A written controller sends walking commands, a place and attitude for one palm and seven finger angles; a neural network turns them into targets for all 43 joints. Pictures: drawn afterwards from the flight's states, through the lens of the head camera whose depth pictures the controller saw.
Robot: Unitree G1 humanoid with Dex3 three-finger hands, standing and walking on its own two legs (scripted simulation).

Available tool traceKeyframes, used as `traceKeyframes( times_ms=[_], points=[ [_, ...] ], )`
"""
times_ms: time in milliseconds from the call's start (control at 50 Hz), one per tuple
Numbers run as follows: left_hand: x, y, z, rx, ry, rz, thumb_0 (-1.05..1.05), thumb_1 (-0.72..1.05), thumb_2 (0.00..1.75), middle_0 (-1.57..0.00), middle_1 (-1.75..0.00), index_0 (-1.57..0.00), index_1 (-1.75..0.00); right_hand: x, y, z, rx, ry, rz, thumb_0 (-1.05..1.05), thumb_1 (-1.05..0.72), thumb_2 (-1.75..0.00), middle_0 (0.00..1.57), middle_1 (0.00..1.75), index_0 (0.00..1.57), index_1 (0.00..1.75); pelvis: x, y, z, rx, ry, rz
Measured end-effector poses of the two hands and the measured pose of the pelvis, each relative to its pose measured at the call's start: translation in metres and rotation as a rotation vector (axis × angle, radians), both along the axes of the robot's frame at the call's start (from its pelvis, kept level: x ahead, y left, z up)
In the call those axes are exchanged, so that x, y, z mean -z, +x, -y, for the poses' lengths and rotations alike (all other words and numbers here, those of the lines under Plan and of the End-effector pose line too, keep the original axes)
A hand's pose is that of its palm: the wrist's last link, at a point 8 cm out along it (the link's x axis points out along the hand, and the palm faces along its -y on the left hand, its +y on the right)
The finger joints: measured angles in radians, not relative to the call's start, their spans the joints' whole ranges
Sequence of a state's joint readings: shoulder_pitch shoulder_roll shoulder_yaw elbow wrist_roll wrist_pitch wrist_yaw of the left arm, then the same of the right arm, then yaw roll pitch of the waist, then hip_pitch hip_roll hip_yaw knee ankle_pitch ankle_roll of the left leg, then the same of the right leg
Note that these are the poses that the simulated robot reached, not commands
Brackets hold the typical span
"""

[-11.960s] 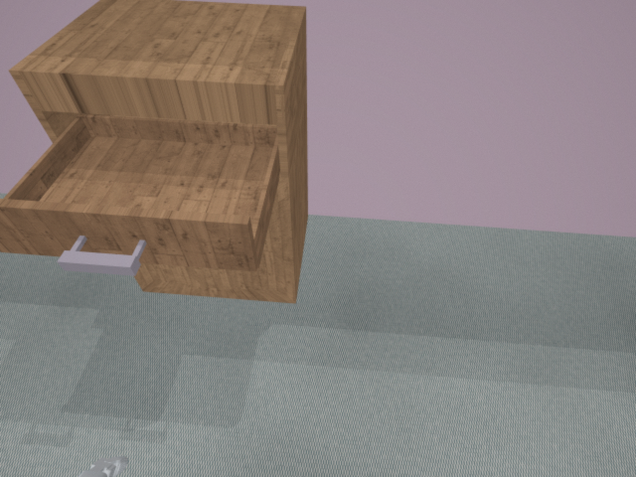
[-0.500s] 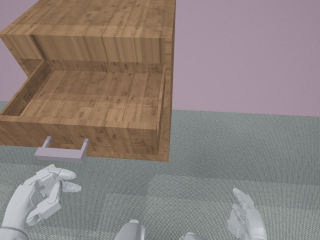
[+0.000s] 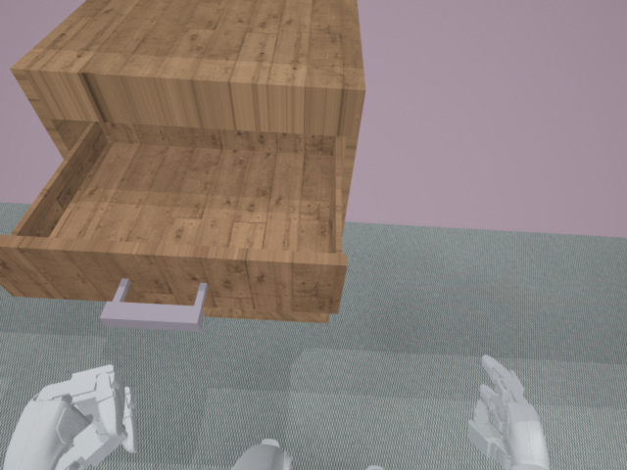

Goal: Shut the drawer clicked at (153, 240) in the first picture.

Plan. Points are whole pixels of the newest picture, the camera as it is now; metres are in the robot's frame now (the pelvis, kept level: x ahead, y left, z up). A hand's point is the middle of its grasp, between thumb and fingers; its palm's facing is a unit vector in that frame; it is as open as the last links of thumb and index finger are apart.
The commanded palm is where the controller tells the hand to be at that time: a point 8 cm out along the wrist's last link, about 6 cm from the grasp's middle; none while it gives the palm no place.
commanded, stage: raise the hand and make a fist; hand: left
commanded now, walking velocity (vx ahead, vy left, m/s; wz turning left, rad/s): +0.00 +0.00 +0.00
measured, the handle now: (158, 302) +0.34 +0.25 -0.02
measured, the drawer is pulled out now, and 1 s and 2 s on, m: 0.28 0.28 0.28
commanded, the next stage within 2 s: bring the fist close to the handle in 0.68 s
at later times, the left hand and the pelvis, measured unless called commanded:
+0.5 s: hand (120, 436) +0.15 +0.20 +0.07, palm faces +0.05 -1.00 -0.03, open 3.3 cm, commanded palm +0.10 +0.26 +0.08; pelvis +0.00 +0.03 +0.00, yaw +0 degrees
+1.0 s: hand (138, 420) +0.16 +0.20 +0.05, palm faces +0.10 -0.99 -0.10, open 3.3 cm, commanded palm +0.13 +0.26 +0.06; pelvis +0.01 -0.03 -0.01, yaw +1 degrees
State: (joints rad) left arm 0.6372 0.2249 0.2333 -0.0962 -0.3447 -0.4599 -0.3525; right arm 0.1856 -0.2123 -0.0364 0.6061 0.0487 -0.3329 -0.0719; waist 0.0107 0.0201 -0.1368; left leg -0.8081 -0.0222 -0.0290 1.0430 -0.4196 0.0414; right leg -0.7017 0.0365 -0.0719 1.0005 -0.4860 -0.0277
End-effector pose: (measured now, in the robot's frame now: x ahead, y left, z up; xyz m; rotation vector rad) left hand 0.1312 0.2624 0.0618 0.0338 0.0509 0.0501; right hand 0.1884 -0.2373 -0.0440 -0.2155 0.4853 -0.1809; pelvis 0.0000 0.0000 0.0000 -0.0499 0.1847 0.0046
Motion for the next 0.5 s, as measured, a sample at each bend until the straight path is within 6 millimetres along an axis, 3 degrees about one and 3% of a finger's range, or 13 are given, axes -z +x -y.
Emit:
traceKeyframes(
  times_ms=[120, 220, 340, 500],
  points=[
    [-0.006, -0.004, -0.002, -0.012, -0.016, -0.025, 0.02, 0.90, 0.90, -1.35, -1.53, -1.34, -1.54, -0.015, 0.021, -0.053, -0.113, 0.052, 0.065, 0.01, -0.90, -0.89, 0.20, 0.30, 0.20, 0.30, -0.002, -0.001, -0.018, -0.010, -0.014, 0.015],
    [-0.009, -0.009, 0.001, -0.014, -0.020, -0.040, 0.02, 0.90, 0.90, -1.38, -1.57, -1.37, -1.58, -0.018, 0.025, -0.077, -0.179, 0.057, 0.066, 0.01, -0.90, -0.89, 0.20, 0.30, 0.21, 0.30, -0.001, -0.001, -0.029, -0.013, -0.020, 0.020],
    [-0.020, -0.009, 0.002, -0.012, -0.004, -0.011, 0.02, 0.90, 0.90, -1.40, -1.59, -1.39, -1.60, -0.011, 0.017, -0.079, -0.177, 0.051, 0.015, 0.01, -0.89, -0.89, 0.20, 0.30, 0.21, 0.31, 0.001, 0.000, -0.034, -0.009, -0.022, 0.019],
    [-0.014, -0.008, 0.009, -0.008, -0.007, -0.065, 0.02, 0.90, 0.90, -1.40, -1.60, -1.39, -1.60, 0.000, -0.001, -0.055, -0.103, 0.036, -0.055, 0.01, -0.90, -0.89, 0.20, 0.30, 0.21, 0.30, 0.002, 0.002, -0.031, -0.002, -0.021, 0.007]
  ],
)
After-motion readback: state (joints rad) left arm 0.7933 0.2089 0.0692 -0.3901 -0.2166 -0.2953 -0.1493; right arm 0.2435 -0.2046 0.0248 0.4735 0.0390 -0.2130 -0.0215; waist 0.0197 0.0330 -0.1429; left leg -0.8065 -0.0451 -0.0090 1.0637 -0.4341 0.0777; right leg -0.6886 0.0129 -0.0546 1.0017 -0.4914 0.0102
